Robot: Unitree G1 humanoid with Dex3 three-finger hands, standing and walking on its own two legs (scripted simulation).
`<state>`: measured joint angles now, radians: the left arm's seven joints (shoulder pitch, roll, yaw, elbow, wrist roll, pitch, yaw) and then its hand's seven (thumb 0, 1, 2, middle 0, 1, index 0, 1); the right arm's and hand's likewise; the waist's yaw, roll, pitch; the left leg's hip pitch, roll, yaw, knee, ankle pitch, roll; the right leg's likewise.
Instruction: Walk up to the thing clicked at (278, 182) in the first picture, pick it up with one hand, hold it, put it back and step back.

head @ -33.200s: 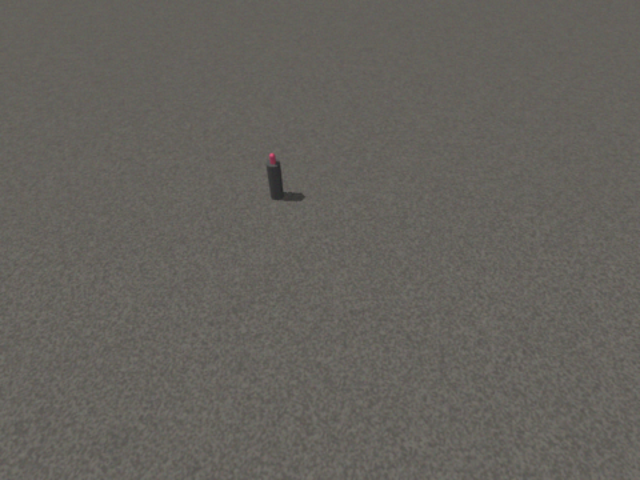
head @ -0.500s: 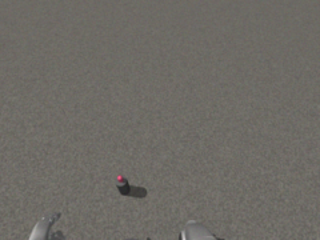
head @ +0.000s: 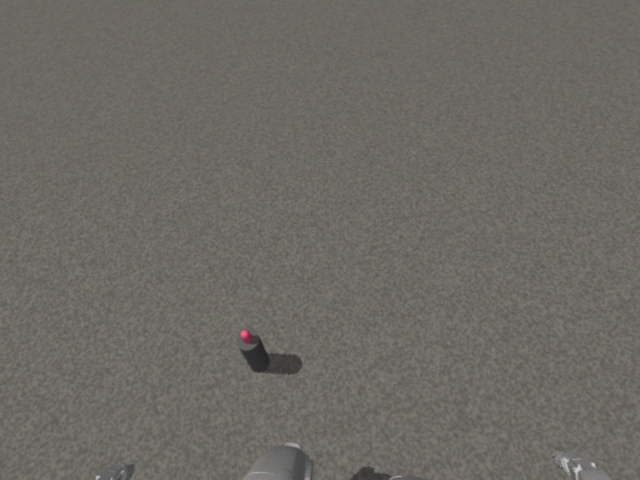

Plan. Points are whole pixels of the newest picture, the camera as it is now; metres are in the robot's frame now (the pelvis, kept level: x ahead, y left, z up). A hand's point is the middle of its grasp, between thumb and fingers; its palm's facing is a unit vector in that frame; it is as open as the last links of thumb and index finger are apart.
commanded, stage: step back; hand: left
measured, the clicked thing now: (252, 348) +0.50 +0.26 -0.63
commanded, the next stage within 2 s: none
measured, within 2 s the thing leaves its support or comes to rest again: neither
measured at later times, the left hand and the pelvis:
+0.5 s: hand out of the picture -0.05 +0.27 -0.15, palm faces -0.01 -0.92 -0.38, open 7.4 cm; pelvis -0.14 -0.01 +0.00, yaw +0 degrees
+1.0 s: hand out of the picture -0.19 +0.22 -0.14, palm faces +0.06 -0.91 -0.41, open 7.4 cm; pelvis -0.31 -0.06 -0.01, yaw +5 degrees
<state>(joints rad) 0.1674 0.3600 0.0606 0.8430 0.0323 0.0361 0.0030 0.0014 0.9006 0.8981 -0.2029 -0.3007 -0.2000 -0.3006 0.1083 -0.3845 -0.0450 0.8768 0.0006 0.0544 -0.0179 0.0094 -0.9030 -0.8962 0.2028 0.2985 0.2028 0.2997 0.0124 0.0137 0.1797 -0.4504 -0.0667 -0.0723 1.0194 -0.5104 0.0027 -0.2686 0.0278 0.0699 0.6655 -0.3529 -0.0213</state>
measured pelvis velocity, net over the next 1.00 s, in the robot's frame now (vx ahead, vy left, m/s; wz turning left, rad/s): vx -0.31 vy -0.06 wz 0.08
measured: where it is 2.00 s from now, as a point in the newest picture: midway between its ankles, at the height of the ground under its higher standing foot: outside the picture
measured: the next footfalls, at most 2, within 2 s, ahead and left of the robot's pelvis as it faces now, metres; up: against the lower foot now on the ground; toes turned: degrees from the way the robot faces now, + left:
left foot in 0.20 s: -0.04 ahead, +0.12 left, +0.00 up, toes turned +1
right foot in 0.60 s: -0.16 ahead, -0.17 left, +0.00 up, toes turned +2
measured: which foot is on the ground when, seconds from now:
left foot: up 0.00-0.18, down 0.20-0.62, up 0.64-0.94, down 0.96-1.00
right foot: down 0.00-0.22, up 0.24-0.58, down 0.60-0.98, up 1.00-1.00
